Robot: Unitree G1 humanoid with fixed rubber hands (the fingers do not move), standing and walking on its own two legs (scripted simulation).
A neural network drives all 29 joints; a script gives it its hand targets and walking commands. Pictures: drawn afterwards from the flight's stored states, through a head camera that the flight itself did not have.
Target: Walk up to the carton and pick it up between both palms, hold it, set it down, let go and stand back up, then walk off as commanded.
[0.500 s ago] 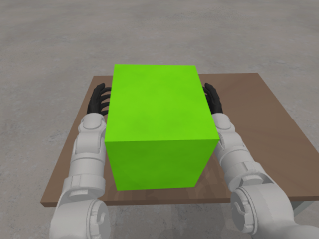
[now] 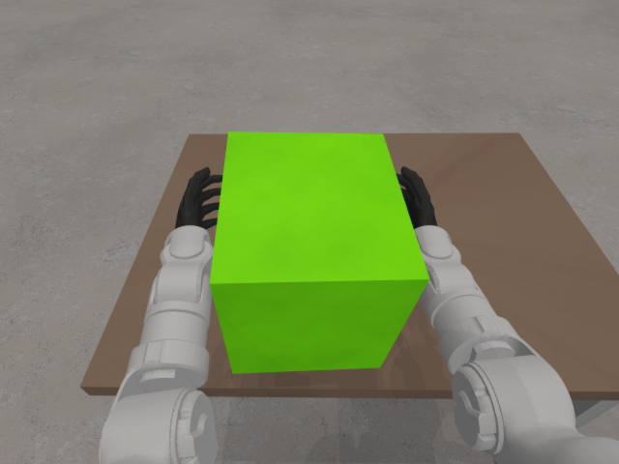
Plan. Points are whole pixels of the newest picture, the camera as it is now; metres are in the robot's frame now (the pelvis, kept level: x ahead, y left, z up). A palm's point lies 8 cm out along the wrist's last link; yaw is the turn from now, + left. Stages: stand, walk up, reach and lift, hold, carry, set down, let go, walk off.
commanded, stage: set down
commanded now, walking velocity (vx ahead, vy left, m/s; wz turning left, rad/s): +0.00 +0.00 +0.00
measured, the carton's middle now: (307, 254) +0.38 +0.02 +0.08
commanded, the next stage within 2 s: none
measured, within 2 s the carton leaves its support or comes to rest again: rests again in 0.88 s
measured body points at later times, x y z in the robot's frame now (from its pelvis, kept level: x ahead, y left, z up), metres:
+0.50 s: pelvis +0.02 -0.01 +0.00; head +0.06 -0.01 +0.45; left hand +0.43 +0.16 +0.08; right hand +0.45 -0.15 +0.07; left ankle +0.00 +0.15 -0.75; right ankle -0.02 -0.09 -0.75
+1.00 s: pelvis +0.02 -0.01 +0.00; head +0.10 -0.01 +0.44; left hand +0.43 +0.16 +0.05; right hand +0.46 -0.14 +0.04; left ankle +0.00 +0.15 -0.75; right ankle -0.02 -0.09 -0.75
